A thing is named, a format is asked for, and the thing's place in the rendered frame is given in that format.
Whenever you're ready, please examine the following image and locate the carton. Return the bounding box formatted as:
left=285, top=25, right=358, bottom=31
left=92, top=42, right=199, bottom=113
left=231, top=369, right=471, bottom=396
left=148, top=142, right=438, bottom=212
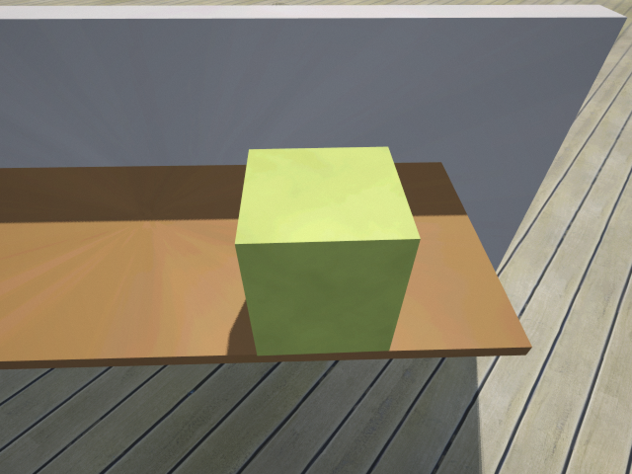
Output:
left=235, top=147, right=421, bottom=356

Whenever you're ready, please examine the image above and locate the table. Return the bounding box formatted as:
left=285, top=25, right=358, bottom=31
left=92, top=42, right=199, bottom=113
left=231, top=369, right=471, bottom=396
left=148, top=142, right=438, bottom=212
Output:
left=0, top=162, right=532, bottom=369

